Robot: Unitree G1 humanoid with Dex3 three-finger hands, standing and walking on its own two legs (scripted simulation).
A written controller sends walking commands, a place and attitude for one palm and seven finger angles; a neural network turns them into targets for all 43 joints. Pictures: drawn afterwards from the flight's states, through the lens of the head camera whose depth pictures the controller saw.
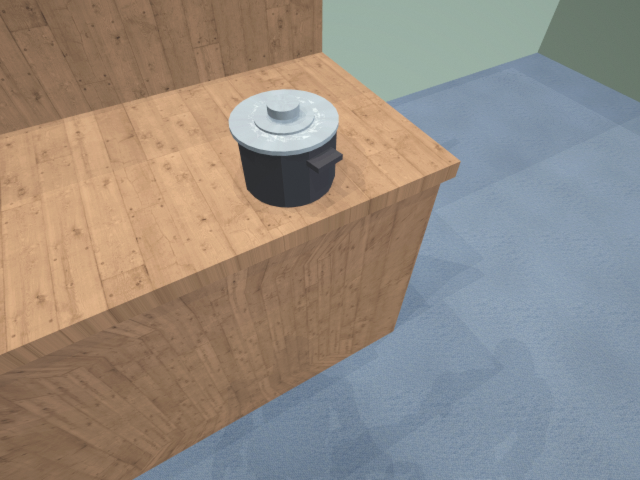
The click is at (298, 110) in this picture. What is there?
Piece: lid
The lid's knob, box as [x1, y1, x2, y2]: [266, 94, 299, 119]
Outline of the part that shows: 267,100 267,112 273,118 288,119 294,117 299,111 298,100 296,97 292,95 278,94 270,97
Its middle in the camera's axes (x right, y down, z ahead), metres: -0.06 -0.21 +0.61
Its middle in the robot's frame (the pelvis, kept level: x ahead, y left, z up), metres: +0.62 +0.10 +0.14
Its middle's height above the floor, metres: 0.91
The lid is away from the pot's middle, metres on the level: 0.00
